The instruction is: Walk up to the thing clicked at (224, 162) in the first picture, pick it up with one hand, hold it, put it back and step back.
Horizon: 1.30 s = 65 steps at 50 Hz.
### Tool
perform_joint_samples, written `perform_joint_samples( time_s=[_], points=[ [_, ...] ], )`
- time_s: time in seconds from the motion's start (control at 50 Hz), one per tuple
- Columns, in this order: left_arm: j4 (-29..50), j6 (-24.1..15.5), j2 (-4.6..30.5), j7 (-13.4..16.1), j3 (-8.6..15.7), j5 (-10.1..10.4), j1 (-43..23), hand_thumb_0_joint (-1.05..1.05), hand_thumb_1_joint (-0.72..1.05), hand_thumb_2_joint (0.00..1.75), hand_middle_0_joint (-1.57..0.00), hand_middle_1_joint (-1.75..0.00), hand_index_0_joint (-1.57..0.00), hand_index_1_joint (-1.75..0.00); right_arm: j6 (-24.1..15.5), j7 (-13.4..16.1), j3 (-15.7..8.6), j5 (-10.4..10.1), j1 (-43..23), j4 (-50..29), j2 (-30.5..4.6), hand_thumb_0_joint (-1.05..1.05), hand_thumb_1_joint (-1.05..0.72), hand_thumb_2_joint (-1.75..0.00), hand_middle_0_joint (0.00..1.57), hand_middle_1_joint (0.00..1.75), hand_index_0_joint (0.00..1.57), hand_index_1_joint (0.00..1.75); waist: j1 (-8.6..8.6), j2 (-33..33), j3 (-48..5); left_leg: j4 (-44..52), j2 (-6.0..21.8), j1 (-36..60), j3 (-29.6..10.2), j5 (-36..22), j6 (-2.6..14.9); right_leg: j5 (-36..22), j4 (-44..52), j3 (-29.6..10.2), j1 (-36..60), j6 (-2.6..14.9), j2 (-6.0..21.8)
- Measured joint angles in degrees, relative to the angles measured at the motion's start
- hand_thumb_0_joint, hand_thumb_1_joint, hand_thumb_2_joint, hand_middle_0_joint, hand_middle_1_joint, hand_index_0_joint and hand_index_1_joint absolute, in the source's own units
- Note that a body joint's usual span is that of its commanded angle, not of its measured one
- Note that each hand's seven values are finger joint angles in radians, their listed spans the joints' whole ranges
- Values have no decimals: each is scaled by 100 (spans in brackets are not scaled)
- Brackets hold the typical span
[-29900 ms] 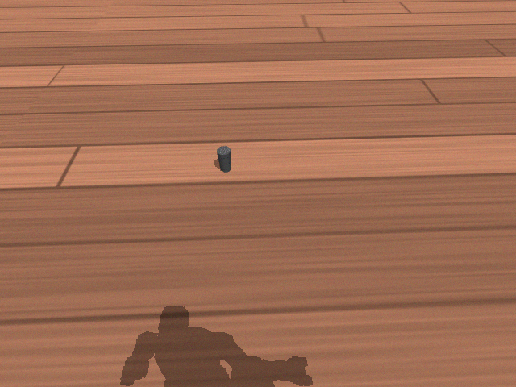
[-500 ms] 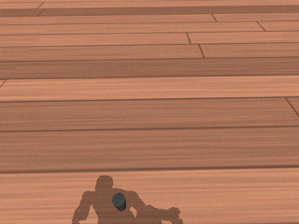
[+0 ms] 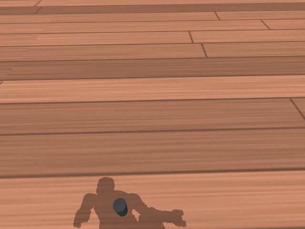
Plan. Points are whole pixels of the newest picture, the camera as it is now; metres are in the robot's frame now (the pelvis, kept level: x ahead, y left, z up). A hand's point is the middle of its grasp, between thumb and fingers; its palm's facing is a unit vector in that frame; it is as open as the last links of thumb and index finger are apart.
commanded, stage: stand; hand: left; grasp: from the side
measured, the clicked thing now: (121, 208) +0.36 +0.21 -0.71
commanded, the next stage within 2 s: step back in 0.14 s
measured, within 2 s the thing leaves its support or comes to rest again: neither
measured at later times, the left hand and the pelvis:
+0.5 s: hand out of the picture +0.06 +0.28 -0.17, palm faces -0.04 -0.91 -0.40, open 7.4 cm; pelvis -0.06 +0.01 -0.02, yaw +0 degrees
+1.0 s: hand out of the picture -0.03 +0.31 -0.18, palm faces -0.09 -0.92 -0.39, open 7.4 cm; pelvis -0.14 +0.04 -0.03, yaw -4 degrees
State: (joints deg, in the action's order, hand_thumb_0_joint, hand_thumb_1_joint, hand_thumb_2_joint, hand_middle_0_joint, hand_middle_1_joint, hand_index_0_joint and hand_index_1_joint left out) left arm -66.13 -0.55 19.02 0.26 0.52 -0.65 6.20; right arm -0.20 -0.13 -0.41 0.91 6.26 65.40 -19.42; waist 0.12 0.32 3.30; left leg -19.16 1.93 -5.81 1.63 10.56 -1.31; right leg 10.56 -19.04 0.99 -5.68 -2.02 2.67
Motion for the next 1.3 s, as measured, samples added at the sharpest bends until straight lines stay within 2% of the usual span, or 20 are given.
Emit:
perform_joint_samples(
  time_s=[0.16, 0.34, 0.38, 0.46, 0.5, 0.54, 0.58, 0.6, 0.62, 0.66, 0.68, 0.72, 0.78, 0.86, 0.96, 1.02, 1.06, 1.12, 1.2, 1.3],
  points=[
    [70, 17, 10, -10, 25, 32, -30, 1, 91, 90, -20, -30, -20, -30, 30, -18, -14, -15, -16, -36, -9, 0, -91, -90, 20, 30, 21, 30, 17, -6, -14, -63, 15, -48, -2, 35, 1, 15, -28, 1, -33, 6, -14],
    [712, 176, 319, 40, 221, 87, -254, 1, 91, 90, -20, -30, -20, -30, 260, -83, -237, -128, -280, -616, -181, 0, -91, -90, 20, 30, 21, 30, 48, -67, 491, -1119, 34, -900, -29, 312, 44, 358, -1206, -31, -942, 95, -17],
    [832, 190, 332, 30, 231, 62, -274, 1, 91, 90, -20, -30, -20, -30, 314, -82, -279, -135, -304, -740, -271, 0, -91, -90, 20, 30, 21, 30, 75, 4, 557, -1467, 56, -1131, -83, 417, 137, 412, -1419, 5, -1095, 116, -42],
    [1082, 209, 279, 29, 240, -62, -299, 1, 91, 90, -20, -30, -20, -30, 436, -94, -365, -121, -295, -959, -424, 0, -91, -90, 20, 30, 20, 30, 34, -16, 678, -3271, -418, -1666, -392, 1556, 312, 412, -1688, -103, -1360, 149, 79],
    [1178, 243, 262, 55, 234, -115, -324, 1, 91, 90, -20, -30, -20, -30, 422, -105, -382, -156, -195, -1072, -450, 0, -91, -90, 20, 30, 20, 30, 43, -30, 668, -3767, -543, -1716, -418, 1735, 324, 329, -1670, -131, -1471, 134, 126],
    [1287, 282, 297, 86, 237, -153, -373, 1, 91, 90, -20, -30, -20, -30, 373, -106, -367, -152, -29, -1148, -419, 0, -91, -90, 20, 30, 20, 30, 75, -99, 617, -3471, -498, -1518, -334, 1762, 309, 272, -1699, -130, -1618, 63, 184],
    [1439, 318, 351, 94, 242, -122, -431, 1, 90, 90, -20, -30, -20, -30, 307, -101, -352, -79, 169, -1168, -388, 0, -91, -90, 20, 30, 20, 30, 121, -166, 569, -2403, -386, -1089, -271, 1308, 289, 299, -1877, -95, -1806, -12, 242],
    [1519, 341, 393, 91, 249, -83, -473, 1, 90, 90, -20, -30, -20, -30, 272, -80, -365, -4, 242, -1148, -344, 0, -91, -90, 20, 30, 20, 30, 127, -258, 587, -2052, -426, -937, -241, 1415, 298, 364, -2068, -125, -1933, 33, 304],
    [1568, 361, 432, 108, 275, -44, -530, 1, 91, 90, -20, -30, -20, -30, 260, -64, -367, 77, 276, -1111, -260, 0, -91, -90, 20, 30, 20, 30, 70, -394, 677, -2063, -492, -926, -160, 1426, 334, 793, -2320, -338, -2031, 133, 255],
    [1579, 397, 429, 172, 303, -37, -542, 1, 91, 90, -20, -30, -20, -30, 260, -84, -306, 131, 365, -1091, -149, 0, -91, -90, 20, 30, 20, 30, 95, -407, 765, -2098, -440, -970, -170, 1309, 394, 1741, -3010, -840, -2171, 241, -247],
    [1559, 421, 435, 191, 304, -28, -527, 1, 91, 90, -20, -30, -20, -30, 251, -72, -278, 140, 409, -1087, -89, 0, -91, -90, 20, 30, 20, 30, 136, -412, 778, -1998, -416, -957, -196, 1202, 405, 1887, -3398, -1025, -2233, 282, -487],
    [1545, 435, 442, 200, 294, 22, -459, 1, 91, 90, -20, -30, -20, -30, 248, -15, -236, 144, 477, -1098, 4, 0, -91, -90, 20, 30, 21, 30, 156, -448, 769, -1715, -402, -919, -178, 974, 409, 1759, -3990, -1185, -2344, 339, -783],
    [1570, 398, 384, 169, 289, 19, -263, 1, 91, 90, -20, -30, -20, -30, 244, 73, -247, 102, 486, -1189, 24, 0, -90, -90, 21, 30, 21, 30, 152, -385, 801, -1490, -367, -887, -105, 785, 465, 1608, -4366, -1060, -2282, 275, -902],
    [1592, 413, 344, 128, 308, -3, -1, 1, 91, 90, -20, -30, -20, -30, 194, 135, -274, 67, 395, -1406, 18, 0, -90, -90, 21, 30, 21, 30, 132, -317, 834, -1505, -340, -956, 51, 713, 510, 1696, -4157, -935, -1923, 180, -837],
    [1631, 397, 317, 95, 352, -29, 160, 1, 91, 90, -20, -30, -20, -30, 169, 137, -269, 38, 223, -1639, -45, 0, -90, -90, 21, 30, 21, 30, 75, -197, 841, -1798, -263, -1200, 227, 728, 502, 1712, -3188, -700, -1364, 214, -604],
    [1648, 315, 297, 67, 374, -52, 235, 1, 91, 90, -20, -30, -20, -30, 205, 111, -245, -3, 123, -1693, -115, 0, -90, -90, 21, 30, 21, 30, 1, -103, 773, -2124, -174, -1406, 323, 812, 436, 1196, -2039, -507, -892, 298, -461],
    [1615, 265, 179, 60, 365, -93, 228, 1, 91, 90, -20, -30, -20, -30, 259, 104, -257, -62, 7, -1633, -194, 0, -90, -90, 21, 30, 21, 30, 50, 203, 806, -2330, 1, -1506, 127, 810, 366, 1052, -1840, -346, -788, 284, -638],
    [1736, 234, 175, 10, 320, -86, 307, 1, 91, 90, -20, -30, -20, -30, 344, 115, -240, -113, -51, -1563, -151, 0, -91, -90, 20, 30, 21, 30, -37, 70, 710, -3407, -447, -1790, -390, 1802, 216, 954, -1869, -427, -911, 345, -514],
    [1925, 251, 101, 54, 291, -84, 283, 1, 91, 90, -20, -30, -20, -30, 279, 121, -207, -146, 58, -1602, -245, 0, -91, -90, 20, 30, 21, 30, -121, -17, 606, -4454, -805, -1903, -768, 1959, 87, 650, -1618, -487, -1037, 334, -344],
    [2243, 275, 132, 78, 279, -114, 131, 1, 90, 90, -20, -30, -20, -30, 214, 137, -209, -96, 229, -1639, -340, 0, -91, -90, 20, 30, 21, 30, -67, -65, 621, -3068, -518, -1318, -535, 1822, 28, 461, -1665, -329, -1333, 228, -231]
  ],
)
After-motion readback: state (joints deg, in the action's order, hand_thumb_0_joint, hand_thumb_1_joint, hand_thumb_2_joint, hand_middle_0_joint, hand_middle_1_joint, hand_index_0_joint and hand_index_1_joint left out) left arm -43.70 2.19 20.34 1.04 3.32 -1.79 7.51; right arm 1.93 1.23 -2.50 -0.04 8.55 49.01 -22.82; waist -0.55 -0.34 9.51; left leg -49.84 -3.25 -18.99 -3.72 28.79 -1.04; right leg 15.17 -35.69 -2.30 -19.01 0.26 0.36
